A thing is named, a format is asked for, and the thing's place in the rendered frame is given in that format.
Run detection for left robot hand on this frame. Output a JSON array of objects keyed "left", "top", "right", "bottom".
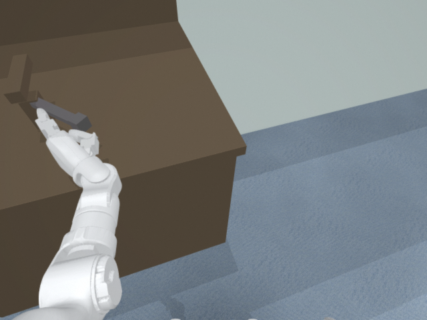
[{"left": 35, "top": 108, "right": 99, "bottom": 177}]

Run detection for robot left upper arm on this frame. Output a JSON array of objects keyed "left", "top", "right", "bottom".
[{"left": 12, "top": 253, "right": 122, "bottom": 320}]

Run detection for counter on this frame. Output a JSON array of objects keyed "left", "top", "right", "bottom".
[{"left": 0, "top": 0, "right": 247, "bottom": 317}]

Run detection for tap lever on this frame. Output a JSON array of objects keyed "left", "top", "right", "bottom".
[{"left": 29, "top": 98, "right": 92, "bottom": 132}]

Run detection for left robot forearm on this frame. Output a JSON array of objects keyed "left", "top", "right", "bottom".
[{"left": 39, "top": 156, "right": 122, "bottom": 308}]

